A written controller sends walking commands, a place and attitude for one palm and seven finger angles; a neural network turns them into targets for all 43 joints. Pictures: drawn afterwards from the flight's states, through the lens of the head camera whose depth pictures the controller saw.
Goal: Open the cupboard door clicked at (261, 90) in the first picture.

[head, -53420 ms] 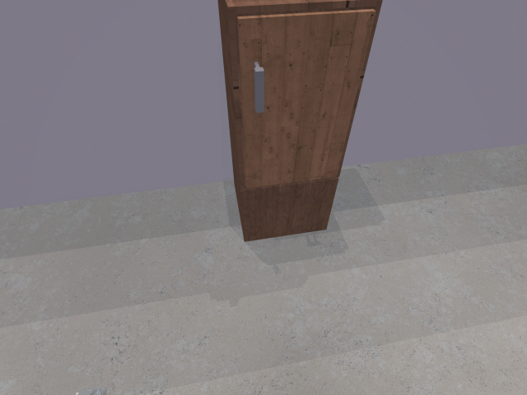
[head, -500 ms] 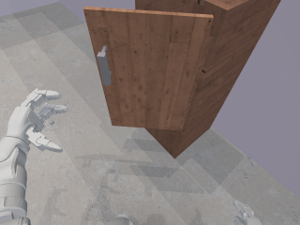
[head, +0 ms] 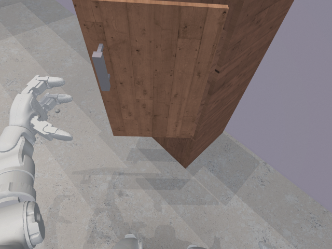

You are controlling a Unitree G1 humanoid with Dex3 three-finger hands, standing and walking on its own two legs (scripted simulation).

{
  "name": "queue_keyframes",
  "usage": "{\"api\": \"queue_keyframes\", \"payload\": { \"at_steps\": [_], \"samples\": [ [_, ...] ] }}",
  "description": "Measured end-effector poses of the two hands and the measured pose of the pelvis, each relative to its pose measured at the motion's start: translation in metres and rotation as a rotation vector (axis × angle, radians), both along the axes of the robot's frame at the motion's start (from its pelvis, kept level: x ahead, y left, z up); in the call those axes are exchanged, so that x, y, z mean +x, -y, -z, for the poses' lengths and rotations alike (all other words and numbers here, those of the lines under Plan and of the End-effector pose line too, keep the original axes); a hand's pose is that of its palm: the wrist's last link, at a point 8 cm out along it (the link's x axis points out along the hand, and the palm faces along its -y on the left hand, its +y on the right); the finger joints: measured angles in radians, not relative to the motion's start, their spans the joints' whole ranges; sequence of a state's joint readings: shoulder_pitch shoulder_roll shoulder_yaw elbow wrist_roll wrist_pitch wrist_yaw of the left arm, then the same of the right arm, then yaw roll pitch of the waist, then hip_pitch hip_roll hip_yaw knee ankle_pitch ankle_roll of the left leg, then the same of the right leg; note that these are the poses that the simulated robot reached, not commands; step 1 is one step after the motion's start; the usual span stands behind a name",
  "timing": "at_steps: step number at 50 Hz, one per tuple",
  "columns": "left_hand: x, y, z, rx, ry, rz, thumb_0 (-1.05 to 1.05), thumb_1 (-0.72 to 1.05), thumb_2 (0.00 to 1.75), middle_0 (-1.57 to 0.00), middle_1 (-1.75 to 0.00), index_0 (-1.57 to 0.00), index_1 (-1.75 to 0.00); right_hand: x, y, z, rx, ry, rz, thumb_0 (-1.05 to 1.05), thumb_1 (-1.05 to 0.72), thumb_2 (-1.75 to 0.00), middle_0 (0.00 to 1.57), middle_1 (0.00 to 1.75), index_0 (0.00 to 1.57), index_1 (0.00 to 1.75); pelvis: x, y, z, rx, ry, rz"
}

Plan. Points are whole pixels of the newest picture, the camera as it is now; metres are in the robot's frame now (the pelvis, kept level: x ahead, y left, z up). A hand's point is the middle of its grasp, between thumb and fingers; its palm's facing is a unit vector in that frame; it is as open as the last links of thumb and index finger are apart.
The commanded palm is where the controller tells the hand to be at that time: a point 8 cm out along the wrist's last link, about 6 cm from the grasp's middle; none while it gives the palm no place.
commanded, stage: move the hooked fingers beside the handle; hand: left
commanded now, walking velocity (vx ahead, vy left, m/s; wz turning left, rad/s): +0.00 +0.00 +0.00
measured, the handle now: (103, 67) +0.58 +0.18 +0.07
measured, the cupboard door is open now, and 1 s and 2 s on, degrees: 46 46 46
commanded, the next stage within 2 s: slide the fingers in behind the handle in 1.52 s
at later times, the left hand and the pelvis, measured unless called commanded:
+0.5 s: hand (72, 85) +0.49 +0.24 +0.09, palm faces -0.01 -1.00 +0.01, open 14.0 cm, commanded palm +0.48 +0.29 +0.08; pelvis -0.01 +0.00 -0.02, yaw -1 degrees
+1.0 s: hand (78, 77) +0.54 +0.24 +0.07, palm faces -0.01 -1.00 +0.00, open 14.0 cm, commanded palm +0.52 +0.28 +0.08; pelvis +0.01 +0.01 -0.02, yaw -3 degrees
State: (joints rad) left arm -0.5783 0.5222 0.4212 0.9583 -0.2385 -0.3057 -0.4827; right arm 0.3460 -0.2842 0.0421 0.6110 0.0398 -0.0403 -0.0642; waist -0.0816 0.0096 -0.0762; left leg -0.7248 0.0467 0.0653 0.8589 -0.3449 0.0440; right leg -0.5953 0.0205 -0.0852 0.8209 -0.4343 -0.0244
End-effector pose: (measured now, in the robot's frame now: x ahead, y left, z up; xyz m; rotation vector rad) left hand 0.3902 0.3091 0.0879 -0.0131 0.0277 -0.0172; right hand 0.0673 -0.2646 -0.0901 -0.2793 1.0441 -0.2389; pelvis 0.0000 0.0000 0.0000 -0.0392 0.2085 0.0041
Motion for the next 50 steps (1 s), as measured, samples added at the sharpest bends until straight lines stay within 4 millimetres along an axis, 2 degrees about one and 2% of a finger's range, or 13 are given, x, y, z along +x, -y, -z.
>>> {"api": "queue_keyframes", "payload": {
  "at_steps": [10,20,32,42,50],
  "samples": [
    [0.028,0.004,0.001,0.009,0.005,0.011,-0.01,-0.50,0.30,-0.29,-1.20,-0.30,-1.20,-0.027,0.002,0.009,-0.021,-0.108,0.025,0.01,-0.90,-0.90,0.20,0.30,0.21,0.30,-0.005,-0.003,0.007,-0.010,-0.037,-0.006],
    [0.067,0.014,0.001,0.005,-0.004,0.004,-0.01,-0.50,0.30,-0.30,-1.20,-0.30,-1.20,-0.064,0.003,0.013,-0.030,-0.211,0.087,0.01,-0.90,-0.90,0.20,0.30,0.21,0.30,-0.006,-0.004,0.013,-0.017,-0.081,0.008],
    [0.105,0.013,-0.002,0.008,-0.006,0.000,-0.01,-0.50,0.30,-0.30,-1.20,-0.30,-1.20,-0.106,-0.003,0.012,-0.035,-0.354,0.153,0.01,-0.90,-0.89,0.20,0.30,0.21,0.30,-0.003,-0.006,0.019,-0.029,-0.136,0.017],
    [0.133,0.018,0.002,0.005,-0.018,-0.004,-0.01,-0.50,0.30,-0.30,-1.20,-0.30,-1.20,-0.118,-0.009,0.009,-0.038,-0.411,0.178,0.01,-0.90,-0.89,0.20,0.30,0.21,0.30,0.002,-0.008,0.022,-0.036,-0.179,0.025],
    [0.130,0.013,0.014,0.009,-0.039,-0.008,-0.01,-0.50,0.30,-0.30,-1.20,-0.30,-1.20,-0.113,-0.015,0.009,-0.015,-0.425,0.185,0.00,-0.90,-0.89,0.20,0.30,0.21,0.30,0.009,-0.010,0.020,-0.035,-0.180,0.033]
  ]
}}
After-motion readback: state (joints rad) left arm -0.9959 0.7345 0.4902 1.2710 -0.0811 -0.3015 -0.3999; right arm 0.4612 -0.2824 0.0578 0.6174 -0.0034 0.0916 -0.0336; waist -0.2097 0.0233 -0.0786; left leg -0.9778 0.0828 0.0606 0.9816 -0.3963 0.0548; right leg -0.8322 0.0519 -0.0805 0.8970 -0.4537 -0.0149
